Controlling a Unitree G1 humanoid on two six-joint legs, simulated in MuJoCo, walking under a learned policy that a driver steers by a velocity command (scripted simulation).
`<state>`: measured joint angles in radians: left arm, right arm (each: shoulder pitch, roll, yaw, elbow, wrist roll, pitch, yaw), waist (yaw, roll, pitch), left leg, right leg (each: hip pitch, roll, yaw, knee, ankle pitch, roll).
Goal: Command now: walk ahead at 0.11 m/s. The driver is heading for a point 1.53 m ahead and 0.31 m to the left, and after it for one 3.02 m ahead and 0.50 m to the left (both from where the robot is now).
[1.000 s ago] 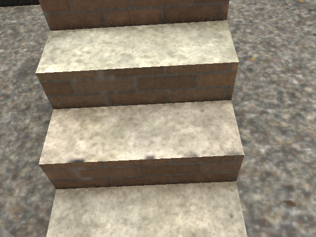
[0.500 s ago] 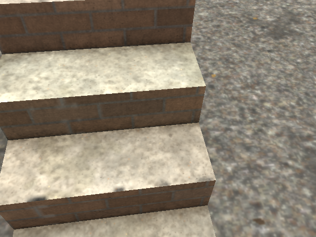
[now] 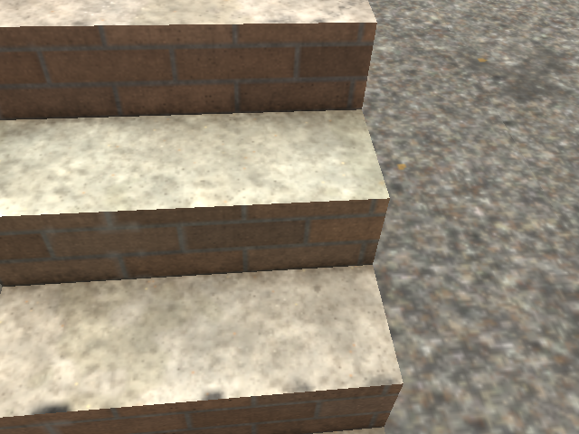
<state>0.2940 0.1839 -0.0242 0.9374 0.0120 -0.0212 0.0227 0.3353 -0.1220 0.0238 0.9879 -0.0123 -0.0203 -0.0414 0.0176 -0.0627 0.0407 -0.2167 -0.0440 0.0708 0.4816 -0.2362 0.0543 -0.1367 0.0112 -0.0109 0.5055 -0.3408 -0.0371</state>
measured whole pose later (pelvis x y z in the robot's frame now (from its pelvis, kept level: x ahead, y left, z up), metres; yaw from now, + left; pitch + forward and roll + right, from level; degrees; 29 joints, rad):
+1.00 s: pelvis +0.07 -0.02 +0.00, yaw +1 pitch -2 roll -1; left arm 0.27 0.17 0.01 0.95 0.02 -0.05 0.03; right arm 0.32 -0.17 -0.03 1.02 -0.01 -0.02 -0.03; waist 0.02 0.02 0.04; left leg -0.25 0.00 0.01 0.84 -0.42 0.08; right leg -0.12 0.05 -0.07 0.43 -0.28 -0.07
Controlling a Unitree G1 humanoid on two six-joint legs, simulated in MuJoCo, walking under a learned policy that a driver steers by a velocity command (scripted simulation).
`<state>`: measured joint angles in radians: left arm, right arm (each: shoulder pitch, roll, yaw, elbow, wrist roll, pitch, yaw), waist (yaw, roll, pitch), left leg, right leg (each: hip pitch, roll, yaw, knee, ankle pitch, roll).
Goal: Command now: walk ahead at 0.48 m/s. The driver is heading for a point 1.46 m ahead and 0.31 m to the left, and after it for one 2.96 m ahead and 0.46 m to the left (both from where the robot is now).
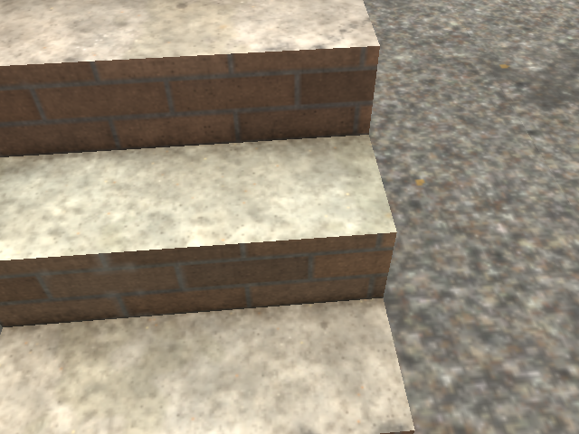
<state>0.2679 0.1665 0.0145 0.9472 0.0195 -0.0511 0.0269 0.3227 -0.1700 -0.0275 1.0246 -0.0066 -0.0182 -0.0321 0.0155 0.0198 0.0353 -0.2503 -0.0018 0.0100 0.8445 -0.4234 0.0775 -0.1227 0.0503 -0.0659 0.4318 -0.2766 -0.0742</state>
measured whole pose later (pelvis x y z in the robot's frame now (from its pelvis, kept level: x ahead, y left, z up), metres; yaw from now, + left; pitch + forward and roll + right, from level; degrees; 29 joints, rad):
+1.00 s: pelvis +0.37 +0.02 +0.28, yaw +1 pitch +1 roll -5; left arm 0.14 0.19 0.04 0.85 0.01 -0.03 0.01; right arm 0.38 -0.15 -0.06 0.92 -0.01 -0.11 0.01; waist -0.01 0.01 -0.02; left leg -0.52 -0.02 -0.09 1.69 -0.06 0.10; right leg -0.71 0.01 -0.27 1.11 -0.43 -0.13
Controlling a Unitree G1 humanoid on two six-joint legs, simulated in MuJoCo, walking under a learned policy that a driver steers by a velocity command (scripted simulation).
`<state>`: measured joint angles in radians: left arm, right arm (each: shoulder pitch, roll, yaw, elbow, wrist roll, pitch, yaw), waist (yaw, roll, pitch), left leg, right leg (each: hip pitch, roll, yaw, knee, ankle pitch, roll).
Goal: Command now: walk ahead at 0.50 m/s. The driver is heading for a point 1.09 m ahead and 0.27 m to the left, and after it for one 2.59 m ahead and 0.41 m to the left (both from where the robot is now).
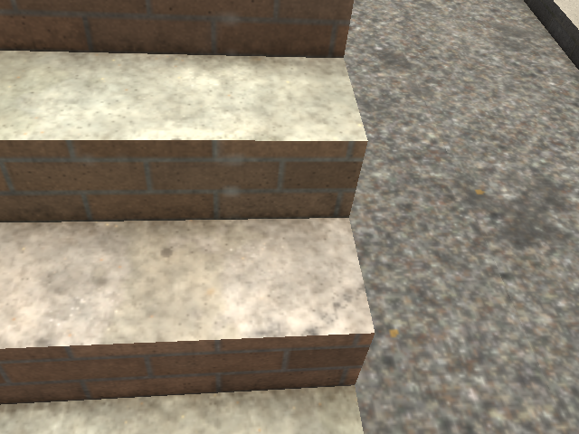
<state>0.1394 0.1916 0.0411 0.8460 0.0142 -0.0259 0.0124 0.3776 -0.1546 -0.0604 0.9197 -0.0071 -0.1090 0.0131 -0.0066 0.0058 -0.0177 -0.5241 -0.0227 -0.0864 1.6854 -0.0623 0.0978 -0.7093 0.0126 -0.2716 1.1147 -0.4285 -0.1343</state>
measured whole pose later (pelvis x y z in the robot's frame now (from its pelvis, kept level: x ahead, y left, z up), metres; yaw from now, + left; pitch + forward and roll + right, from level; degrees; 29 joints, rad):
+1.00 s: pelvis +0.47 +0.06 +0.32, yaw +0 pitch +8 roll -2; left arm -0.03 0.16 -0.04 0.73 0.05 -0.06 -0.06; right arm 0.52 -0.12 -0.01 1.01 -0.13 -0.07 0.05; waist -0.03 -0.02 -0.05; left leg -0.26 -0.01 -0.05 0.71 -0.10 0.14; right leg -0.24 -0.02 -0.01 0.51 -0.07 -0.05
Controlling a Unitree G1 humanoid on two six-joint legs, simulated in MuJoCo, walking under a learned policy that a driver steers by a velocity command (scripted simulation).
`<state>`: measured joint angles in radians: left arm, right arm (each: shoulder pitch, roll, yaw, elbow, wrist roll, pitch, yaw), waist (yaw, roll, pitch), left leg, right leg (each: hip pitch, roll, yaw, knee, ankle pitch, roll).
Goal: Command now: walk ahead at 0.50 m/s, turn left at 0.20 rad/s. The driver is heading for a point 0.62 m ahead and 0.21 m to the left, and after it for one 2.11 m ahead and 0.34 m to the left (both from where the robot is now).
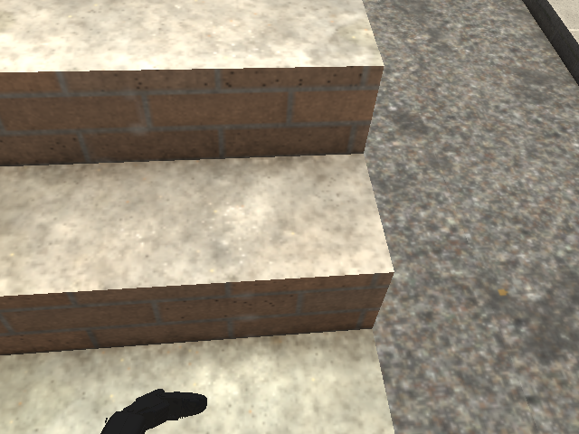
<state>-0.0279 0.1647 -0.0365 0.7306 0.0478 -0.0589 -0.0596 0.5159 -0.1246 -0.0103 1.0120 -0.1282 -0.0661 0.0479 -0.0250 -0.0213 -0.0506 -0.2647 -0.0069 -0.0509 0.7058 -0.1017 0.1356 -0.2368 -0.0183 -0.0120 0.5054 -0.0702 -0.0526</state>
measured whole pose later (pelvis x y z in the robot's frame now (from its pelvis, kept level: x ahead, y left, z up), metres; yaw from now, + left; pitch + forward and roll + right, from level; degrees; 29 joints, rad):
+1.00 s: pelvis +0.15 +0.02 +0.26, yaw +23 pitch -2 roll -5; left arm 0.28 0.16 -0.02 0.92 0.01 -0.11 -0.03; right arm 0.14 -0.18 0.00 0.51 0.04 0.01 0.01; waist -0.02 -0.01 -0.04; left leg -0.83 -0.10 -0.07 1.91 -0.37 0.04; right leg -0.51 -0.04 -0.24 1.02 -0.88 -0.10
